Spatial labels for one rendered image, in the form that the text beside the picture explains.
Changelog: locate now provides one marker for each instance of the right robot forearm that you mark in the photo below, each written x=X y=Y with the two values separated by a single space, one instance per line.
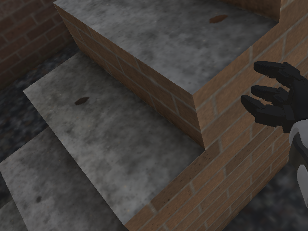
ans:
x=298 y=155

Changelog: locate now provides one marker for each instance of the robot right hand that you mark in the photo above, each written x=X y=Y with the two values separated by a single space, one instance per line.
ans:
x=287 y=107

